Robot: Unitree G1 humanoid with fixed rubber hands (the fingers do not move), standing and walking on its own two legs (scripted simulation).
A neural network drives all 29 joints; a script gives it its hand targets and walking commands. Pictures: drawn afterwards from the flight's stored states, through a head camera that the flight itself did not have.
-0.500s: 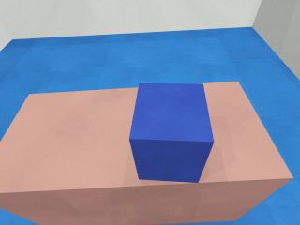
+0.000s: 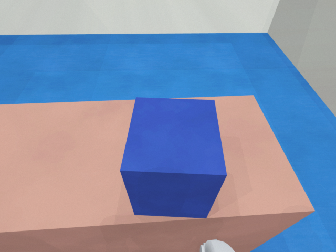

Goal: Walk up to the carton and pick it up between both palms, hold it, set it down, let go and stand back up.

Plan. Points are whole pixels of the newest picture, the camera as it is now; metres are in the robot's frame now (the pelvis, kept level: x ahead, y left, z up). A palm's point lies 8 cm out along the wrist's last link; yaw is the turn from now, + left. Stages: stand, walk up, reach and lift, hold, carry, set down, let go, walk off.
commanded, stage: walk up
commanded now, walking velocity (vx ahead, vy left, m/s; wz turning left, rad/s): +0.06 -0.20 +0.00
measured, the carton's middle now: (172, 160) +0.36 +0.00 +0.00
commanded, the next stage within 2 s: none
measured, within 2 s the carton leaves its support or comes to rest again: neither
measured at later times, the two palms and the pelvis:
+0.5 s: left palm out of the picture +0.10 +0.23 -0.12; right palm out of the picture +0.03 -0.23 -0.13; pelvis -0.01 +0.00 +0.01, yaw -3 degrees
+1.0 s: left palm out of the picture -0.04 +0.29 -0.14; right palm out of the picture -0.11 -0.19 -0.09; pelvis -0.07 +0.04 +0.03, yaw -3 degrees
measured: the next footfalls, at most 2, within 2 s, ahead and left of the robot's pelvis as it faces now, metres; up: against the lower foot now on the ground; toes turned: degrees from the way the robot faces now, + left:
right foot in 0.04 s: +0.13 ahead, -0.13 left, +0.00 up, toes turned -12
left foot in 0.58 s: +0.01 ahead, +0.13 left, +0.00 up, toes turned +2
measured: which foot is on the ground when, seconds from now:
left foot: down 0.00-0.12, up 0.14-0.56, down 0.58-1.00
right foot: up 0.00-0.02, down 0.04-0.60, up 0.62-1.00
